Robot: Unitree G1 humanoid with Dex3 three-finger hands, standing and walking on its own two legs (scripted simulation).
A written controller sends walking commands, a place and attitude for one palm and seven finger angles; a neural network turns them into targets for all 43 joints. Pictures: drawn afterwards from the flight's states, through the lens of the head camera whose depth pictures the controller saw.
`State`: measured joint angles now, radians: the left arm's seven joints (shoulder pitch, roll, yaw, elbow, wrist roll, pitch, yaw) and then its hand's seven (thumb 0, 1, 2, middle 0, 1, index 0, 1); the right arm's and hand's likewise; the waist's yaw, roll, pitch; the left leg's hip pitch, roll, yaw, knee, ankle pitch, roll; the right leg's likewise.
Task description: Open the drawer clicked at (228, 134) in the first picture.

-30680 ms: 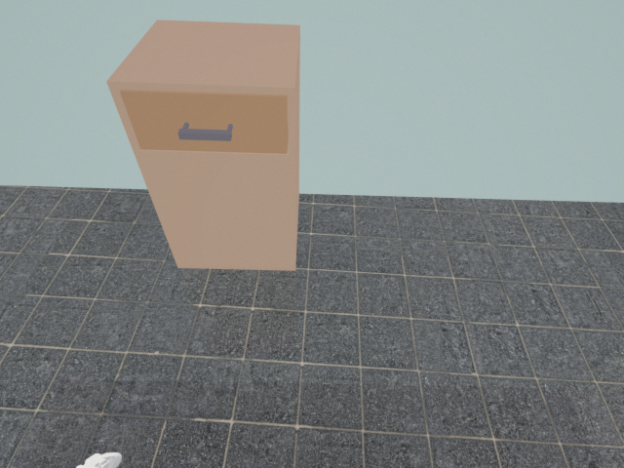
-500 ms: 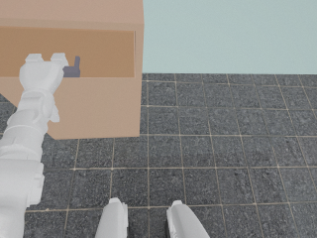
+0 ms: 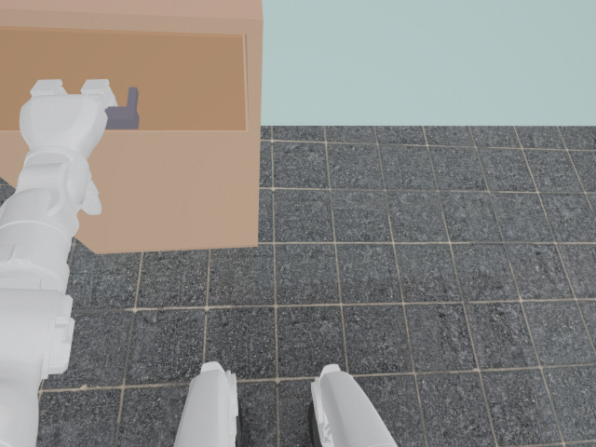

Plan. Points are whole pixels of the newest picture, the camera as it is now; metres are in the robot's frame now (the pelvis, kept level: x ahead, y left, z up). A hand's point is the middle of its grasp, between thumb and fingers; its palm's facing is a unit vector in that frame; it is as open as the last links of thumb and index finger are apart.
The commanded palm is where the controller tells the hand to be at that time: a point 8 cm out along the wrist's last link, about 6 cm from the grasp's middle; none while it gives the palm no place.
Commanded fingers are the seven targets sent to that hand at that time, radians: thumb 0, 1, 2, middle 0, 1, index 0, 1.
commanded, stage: lower the fingers behind the handle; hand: left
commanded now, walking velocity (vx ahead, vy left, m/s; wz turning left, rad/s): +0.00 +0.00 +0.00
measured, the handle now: (84, 106) +0.57 +0.26 +0.02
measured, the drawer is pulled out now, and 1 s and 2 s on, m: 0.00 0.00 0.10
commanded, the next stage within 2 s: close the thumb around the handle in 0.06 s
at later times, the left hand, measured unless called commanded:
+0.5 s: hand (85, 149) +0.52 +0.26 +0.00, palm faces -0.07 -0.01 -1.00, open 10.5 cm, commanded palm +0.51 +0.23 +0.04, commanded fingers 0.00 0.51 0.73 -0.37 -1.31 -0.37 -1.31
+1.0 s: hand (85, 149) +0.52 +0.26 +0.00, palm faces -0.05 -0.02 -1.00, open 5.5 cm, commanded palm +0.50 +0.23 +0.04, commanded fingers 0.00 0.90 0.90 -0.40 -1.35 -0.40 -1.35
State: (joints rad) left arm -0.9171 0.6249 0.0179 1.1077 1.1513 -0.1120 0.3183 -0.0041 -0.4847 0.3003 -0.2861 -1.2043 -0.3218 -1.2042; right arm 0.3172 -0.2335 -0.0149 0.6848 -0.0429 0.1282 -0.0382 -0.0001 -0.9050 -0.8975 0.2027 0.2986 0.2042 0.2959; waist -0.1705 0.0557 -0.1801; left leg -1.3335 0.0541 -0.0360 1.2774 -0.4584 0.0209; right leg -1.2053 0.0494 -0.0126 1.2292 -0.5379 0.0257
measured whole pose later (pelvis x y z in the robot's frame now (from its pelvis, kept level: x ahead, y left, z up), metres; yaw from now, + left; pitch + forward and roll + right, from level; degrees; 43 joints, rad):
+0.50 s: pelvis +0.01 +0.00 +0.00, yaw +0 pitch +29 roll -5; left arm -0.88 0.61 0.02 1.09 1.15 -0.12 0.34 0.00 0.00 0.51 -0.31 -1.26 -0.36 -1.26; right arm 0.31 -0.24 -0.02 0.69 -0.04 0.14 -0.03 0.00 -0.91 -0.90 0.20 0.30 0.20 0.30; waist -0.16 0.06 -0.18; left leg -1.30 0.06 -0.04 1.26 -0.47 0.02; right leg -1.18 0.05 -0.01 1.21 -0.54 0.02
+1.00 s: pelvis +0.01 +0.00 +0.01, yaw +0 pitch +29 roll -5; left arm -0.85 0.59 0.03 1.07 1.15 -0.13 0.37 0.00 0.73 0.80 -0.33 -1.35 -0.39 -1.35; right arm 0.30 -0.24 -0.03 0.69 -0.05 0.16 -0.02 0.00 -0.91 -0.90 0.20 0.30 0.20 0.30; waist -0.15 0.06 -0.18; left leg -1.29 0.06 -0.03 1.25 -0.48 0.02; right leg -1.16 0.05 0.00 1.20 -0.55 0.03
